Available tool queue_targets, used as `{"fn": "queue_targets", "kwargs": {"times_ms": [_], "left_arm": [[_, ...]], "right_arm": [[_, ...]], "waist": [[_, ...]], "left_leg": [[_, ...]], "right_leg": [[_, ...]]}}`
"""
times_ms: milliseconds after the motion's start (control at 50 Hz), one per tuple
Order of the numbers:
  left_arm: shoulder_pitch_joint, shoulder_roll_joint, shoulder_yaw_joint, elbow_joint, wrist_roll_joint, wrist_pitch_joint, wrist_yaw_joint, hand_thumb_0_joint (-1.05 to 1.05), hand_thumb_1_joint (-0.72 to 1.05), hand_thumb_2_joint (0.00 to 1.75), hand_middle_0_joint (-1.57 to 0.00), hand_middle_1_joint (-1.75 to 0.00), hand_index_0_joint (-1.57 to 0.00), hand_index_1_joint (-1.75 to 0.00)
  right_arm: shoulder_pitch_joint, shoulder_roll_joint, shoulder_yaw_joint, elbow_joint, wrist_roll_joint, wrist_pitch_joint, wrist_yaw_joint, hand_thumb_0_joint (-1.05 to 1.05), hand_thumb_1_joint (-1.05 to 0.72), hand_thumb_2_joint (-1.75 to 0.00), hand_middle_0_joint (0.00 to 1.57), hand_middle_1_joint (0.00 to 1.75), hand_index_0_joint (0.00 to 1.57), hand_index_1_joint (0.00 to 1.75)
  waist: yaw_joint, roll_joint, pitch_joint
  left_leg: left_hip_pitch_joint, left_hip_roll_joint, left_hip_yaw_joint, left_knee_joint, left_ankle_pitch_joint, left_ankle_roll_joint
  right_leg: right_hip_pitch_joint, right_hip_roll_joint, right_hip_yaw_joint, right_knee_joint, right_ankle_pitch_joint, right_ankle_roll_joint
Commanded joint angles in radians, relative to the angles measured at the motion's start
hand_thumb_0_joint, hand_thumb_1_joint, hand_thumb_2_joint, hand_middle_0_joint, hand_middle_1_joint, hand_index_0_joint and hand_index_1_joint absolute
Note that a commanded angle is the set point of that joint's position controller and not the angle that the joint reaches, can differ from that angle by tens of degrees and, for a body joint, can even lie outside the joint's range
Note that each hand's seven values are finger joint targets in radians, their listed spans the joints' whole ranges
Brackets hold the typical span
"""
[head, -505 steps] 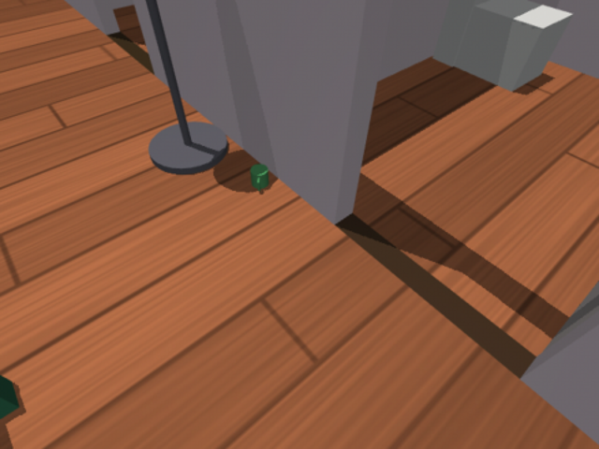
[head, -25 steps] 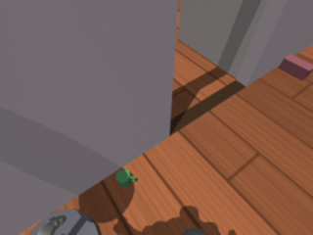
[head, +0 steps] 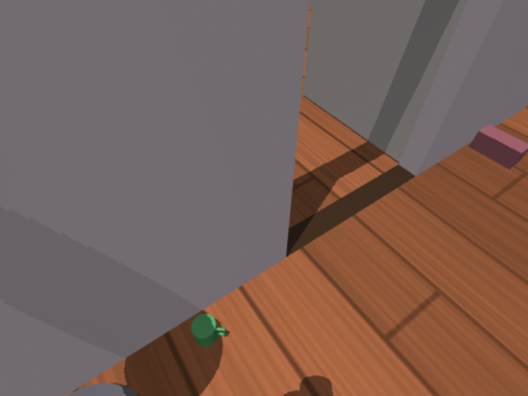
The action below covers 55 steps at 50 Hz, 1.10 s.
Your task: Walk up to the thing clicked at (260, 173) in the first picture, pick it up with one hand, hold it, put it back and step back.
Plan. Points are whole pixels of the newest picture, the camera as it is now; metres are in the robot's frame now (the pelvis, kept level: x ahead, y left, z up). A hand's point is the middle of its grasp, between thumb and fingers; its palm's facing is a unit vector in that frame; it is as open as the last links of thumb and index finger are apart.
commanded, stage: walk up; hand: left
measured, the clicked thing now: (209, 330) +0.46 +0.21 -0.72
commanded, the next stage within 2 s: stand in 1.90 s
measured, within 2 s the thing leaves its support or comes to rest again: neither
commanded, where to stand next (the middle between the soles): +0.07 -0.01 m, yaw -1 degrees
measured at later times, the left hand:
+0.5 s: hand out of the picture +0.09 +0.29 -0.17, palm faces -0.06 -0.92 -0.38, open 7.4 cm
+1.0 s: hand out of the picture -0.03 +0.32 -0.15, palm faces -0.03 -0.92 -0.40, open 7.4 cm
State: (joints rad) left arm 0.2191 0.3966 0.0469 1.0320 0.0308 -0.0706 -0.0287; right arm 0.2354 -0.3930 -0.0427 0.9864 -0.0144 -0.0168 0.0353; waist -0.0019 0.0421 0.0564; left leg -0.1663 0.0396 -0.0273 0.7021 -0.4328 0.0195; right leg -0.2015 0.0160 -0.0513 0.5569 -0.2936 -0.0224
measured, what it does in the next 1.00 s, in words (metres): steps on the spot: left foot, then right foot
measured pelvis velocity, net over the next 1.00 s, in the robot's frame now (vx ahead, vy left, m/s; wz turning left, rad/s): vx -0.02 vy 0.04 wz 0.00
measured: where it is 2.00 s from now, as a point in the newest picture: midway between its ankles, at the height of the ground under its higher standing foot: outside the picture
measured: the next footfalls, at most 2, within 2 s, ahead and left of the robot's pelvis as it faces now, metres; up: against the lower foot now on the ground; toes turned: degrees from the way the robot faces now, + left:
left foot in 0.26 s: +0.17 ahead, +0.15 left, +0.00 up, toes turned +0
right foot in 0.56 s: -0.05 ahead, -0.11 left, +0.00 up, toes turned -3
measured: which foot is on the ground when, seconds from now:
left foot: up 0.00-0.24, down 0.26-0.60, up 0.62-0.92, down 0.94-1.00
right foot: down 0.00-0.28, up 0.30-0.54, down 0.56-0.96, up 0.98-1.00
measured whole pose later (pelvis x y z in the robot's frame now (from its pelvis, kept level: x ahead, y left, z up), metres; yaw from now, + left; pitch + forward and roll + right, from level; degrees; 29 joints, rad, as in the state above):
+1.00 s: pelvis -0.02 +0.04 +0.00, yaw +0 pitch -3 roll +1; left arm 0.39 0.43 0.07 0.89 0.02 0.00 -0.03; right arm 0.28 -0.41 -0.07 0.87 -0.02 -0.06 0.04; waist 0.02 -0.03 0.12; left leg -0.27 -0.03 0.03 0.59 -0.25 0.03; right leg -0.21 -0.05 0.03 0.84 -0.49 -0.03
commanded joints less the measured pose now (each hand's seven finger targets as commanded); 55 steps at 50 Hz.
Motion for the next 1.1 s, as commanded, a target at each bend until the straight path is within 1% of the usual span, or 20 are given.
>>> {"fn": "queue_targets", "kwargs": {"times_ms": [0, 100, 160, 220, 260, 280, 360, 520, 540, 560, 580, 640, 720, 780, 840, 900, 920, 940, 960, 1080], "left_arm": [[0.141, 0.297, 0.076, -0.092, -0.026, -0.032, 0.028, 0.00, 0.90, 0.90, -0.20, -0.30, -0.20, -0.30], [-0.019, 0.222, 0.031, -0.156, -0.019, -0.015, 0.055, 0.00, 0.90, 0.90, -0.20, -0.30, -0.20, -0.30], [-0.063, 0.235, 0.030, -0.197, -0.033, 0.035, 0.061, 0.00, 0.90, 0.90, -0.20, -0.30, -0.20, -0.30], [-0.049, 0.187, 0.022, -0.224, -0.055, 0.083, 0.061, 0.00, 0.90, 0.90, -0.20, -0.30, -0.20, -0.30], [0.054, 0.166, 0.028, -0.219, -0.067, 0.112, 0.069, 0.00, 0.90, 0.90, -0.20, -0.30, -0.20, -0.30], [0.073, 0.185, 0.033, -0.201, -0.059, 0.127, 0.079, 0.00, 0.90, 0.90, -0.20, -0.30, -0.20, -0.30], [0.107, 0.196, 0.053, -0.168, -0.049, 0.144, 0.062, 0.00, 0.90, 0.90, -0.20, -0.30, -0.20, -0.30], [0.228, 0.182, 0.096, -0.118, -0.011, 0.116, 0.017, 0.00, 0.90, 0.90, -0.20, -0.30, -0.20, -0.30], [0.254, 0.195, 0.108, -0.105, 0.004, 0.105, 0.017, 0.00, 0.90, 0.90, -0.20, -0.30, -0.20, -0.30], [0.218, 0.258, 0.125, -0.141, 0.027, 0.099, 0.020, 0.00, 0.90, 0.90, -0.20, -0.30, -0.20, -0.30], [0.069, 0.379, 0.137, -0.204, 0.037, 0.101, 0.024, 0.00, 0.90, 0.90, -0.20, -0.30, -0.20, -0.30], [-0.107, 0.232, 0.099, -0.220, 0.017, 0.050, 0.039, 0.00, 0.90, 0.90, -0.20, -0.30, -0.20, -0.30], [0.093, 0.271, 0.124, -0.215, 0.021, 0.017, 0.013, 0.00, 0.90, 0.90, -0.20, -0.30, -0.20, -0.30], [0.196, 0.271, 0.119, -0.196, 0.003, 0.010, 0.009, 0.00, 0.90, 0.90, -0.20, -0.30, -0.20, -0.30], [0.176, 0.265, 0.102, -0.223, -0.009, 0.011, 0.002, 0.00, 0.90, 0.90, -0.20, -0.30, -0.20, -0.30], [0.095, 0.233, 0.067, -0.266, -0.017, 0.025, -0.003, 0.00, 0.90, 0.90, -0.20, -0.30, -0.20, -0.30], [0.124, 0.173, 0.050, -0.282, -0.021, 0.029, -0.003, 0.00, 0.90, 0.90, -0.20, -0.30, -0.20, -0.30], [0.109, 0.123, 0.038, -0.314, -0.024, 0.029, -0.003, 0.00, 0.90, 0.90, -0.20, -0.30, -0.20, -0.30], [0.065, 0.255, 0.068, -0.288, -0.014, 0.039, 0.015, 0.00, 0.90, 0.90, -0.20, -0.30, -0.20, -0.30], [0.172, 0.190, 0.054, -0.190, -0.030, 0.050, 0.008, 0.00, 0.90, 0.90, -0.20, -0.30, -0.20, -0.30]], "right_arm": [[-0.091, -0.190, -0.047, -0.151, 0.002, -0.027, -0.025, 0.00, -0.90, -0.90, 0.20, 0.30, 0.20, 0.30], [-0.017, -0.135, -0.045, -0.112, 0.019, 0.004, -0.019, 0.00, -0.90, -0.90, 0.20, 0.30, 0.20, 0.30], [-0.018, -0.145, -0.049, -0.101, 0.025, 0.016, -0.037, 0.00, -0.90, -0.90, 0.20, 0.30, 0.20, 0.30], [0.023, -0.217, -0.074, -0.098, 0.009, 0.012, -0.055, 0.00, -0.90, -0.90, 0.20, 0.30, 0.20, 0.30], [0.017, -0.309, -0.093, -0.145, 0.016, 0.011, -0.061, 0.00, -0.90, -0.90, 0.20, 0.30, 0.20, 0.30], [-0.007, -0.329, -0.100, -0.152, 0.020, 0.014, -0.068, 0.00, -0.90, -0.90, 0.20, 0.30, 0.20, 0.30], [-0.171, -0.260, -0.086, -0.217, 0.006, 0.027, -0.086, 0.00, -0.90, -0.90, 0.20, 0.30, 0.20, 0.30], [-0.151, -0.291, -0.100, -0.231, -0.034, 0.047, -0.056, 0.00, -0.90, -0.90, 0.20, 0.30, 0.20, 0.30], [-0.120, -0.255, -0.091, -0.223, -0.031, 0.054, -0.055, 0.00, -0.90, -0.90, 0.20, 0.30, 0.20, 0.30], [-0.121, -0.173, -0.067, -0.237, -0.020, 0.051, -0.056, 0.00, -0.90, -0.90, 0.20, 0.30, 0.20, 0.30], [-0.252, -0.204, -0.078, -0.250, -0.014, 0.038, -0.072, 0.00, -0.90, -0.90, 0.20, 0.30, 0.20, 0.30], [-0.064, -0.174, -0.070, -0.147, 0.015, 0.014, -0.053, 0.00, -0.90, -0.90, 0.20, 0.30, 0.20, 0.30], [-0.108, -0.230, -0.070, -0.178, -0.005, -0.015, -0.011, 0.00, -0.90, -0.90, 0.20, 0.30, 0.20, 0.30], [-0.177, -0.213, -0.067, -0.216, -0.013, -0.031, 0.005, 0.00, -0.90, -0.90, 0.20, 0.30, 0.20, 0.30], [-0.115, -0.184, -0.059, -0.211, -0.006, -0.047, 0.012, 0.00, -0.90, -0.90, 0.20, 0.30, 0.20, 0.30], [0.128, -0.194, -0.090, -0.144, 0.000, -0.061, -0.004, 0.00, -0.90, -0.90, 0.20, 0.30, 0.20, 0.30], [0.249, -0.253, -0.119, -0.129, -0.007, -0.068, -0.020, 0.00, -0.90, -0.90, 0.20, 0.30, 0.20, 0.30], [0.295, -0.363, -0.136, -0.148, -0.024, -0.077, -0.030, 0.00, -0.90, -0.90, 0.20, 0.30, 0.20, 0.30], [0.263, -0.382, -0.141, -0.164, 0.011, -0.075, -0.026, 0.00, -0.90, -0.90, 0.20, 0.30, 0.20, 0.30], [0.026, -0.235, -0.061, -0.219, 0.008, -0.079, -0.044, 0.00, -0.90, -0.90, 0.20, 0.30, 0.20, 0.30]], "waist": [[0.071, -0.082, 0.022], [-0.011, -0.161, 0.000], [-0.019, -0.237, -0.029], [-0.041, -0.076, -0.104], [-0.028, 0.108, -0.222], [-0.024, 0.105, -0.222], [0.040, 0.115, -0.127], [0.043, 0.158, -0.168], [0.051, 0.093, -0.126], [0.070, -0.180, -0.030], [0.114, -0.318, 0.087], [-0.031, -0.091, 0.081], [0.097, -0.226, 0.039], [0.129, -0.171, 0.116], [0.087, -0.211, 0.062], [-0.056, -0.130, -0.053], [-0.102, 0.043, -0.136], [-0.111, 0.212, -0.125], [-0.112, 0.027, -0.080], [0.023, 0.067, 0.087]], "left_leg": [[-0.470, -0.031, -0.107, 0.367, -0.119, 0.027], [-0.163, -0.010, -0.036, 0.107, 0.072, -0.015], [-0.117, -0.063, 0.060, -0.017, 0.196, -0.013], [0.053, -0.013, 0.015, -0.197, 0.770, 0.020], [0.094, 0.329, -0.363, -0.267, 1.107, 0.233], [0.042, 0.385, -0.434, -0.271, 1.006, 0.301], [-0.165, 0.263, -0.220, -0.252, 0.629, 0.233], [-0.245, 0.192, -0.205, -0.316, -0.172, 0.133], [-0.344, 0.128, -0.148, -0.212, -0.209, 0.069], [-0.550, -0.014, -0.032, 0.039, -0.256, -0.003], [-0.445, -0.106, -0.078, 0.277, -0.136, -0.032], [-0.351, -0.102, -0.138, 0.331, 0.064, -0.032], [-0.526, -0.069, -0.020, 0.186, 0.015, -0.034], [-0.567, -0.038, -0.042, 0.068, -0.010, -0.025], [-0.372, -0.032, 0.022, -0.083, -0.005, -0.005], [0.138, -0.097, 0.093, -0.296, 0.213, 0.020], [0.356, -0.003, -0.065, -0.332, 0.126, 0.043], [0.414, 0.308, -0.610, -0.435, -0.031, 0.160], [0.248, 0.399, -0.695, -0.455, -0.083, 0.274], [-0.150, 0.197, -0.137, -0.383, 0.494, 0.181]], "right_leg": [[0.278, -0.402, 0.488, -0.234, 0.461, -0.274], [-0.002, -0.243, 0.122, -0.136, 0.840, -0.154], [-0.013, -0.206, 0.104, 0.002, 0.820, -0.130], [-0.117, -0.083, 0.065, 0.223, 0.397, -0.032], [-0.167, 0.069, 0.121, 0.577, -0.372, 0.006], [-0.167, 0.058, 0.192, 0.707, -0.409, 0.004], [-0.172, 0.023, 0.193, 0.785, -0.265, 0.006], [0.078, 0.027, 0.004, 0.033, -0.267, -0.014], [0.142, 0.016, 0.064, -0.094, -0.242, -0.029], [0.064, -0.163, 0.429, -0.251, -0.552, -0.109], [-0.351, -0.421, 0.754, -0.428, -0.793, -0.242], [-0.203, -0.234, 0.358, -0.256, -0.194, -0.149], [0.206, -0.252, 0.399, -0.297, -0.404, -0.178], [0.289, -0.309, 0.429, -0.296, -0.257, -0.200], [0.239, -0.286, 0.298, -0.218, 0.132, -0.194], [-0.037, -0.179, 0.101, 0.053, 0.323, -0.111], [-0.215, -0.111, 0.041, 0.319, 0.197, -0.062], [-0.507, 0.041, 0.049, 0.506, -0.234, -0.019], [-0.459, -0.040, 0.186, 0.563, -0.294, -0.031], [-0.224, -0.093, 0.128, 0.388, -0.082, 0.011]]}}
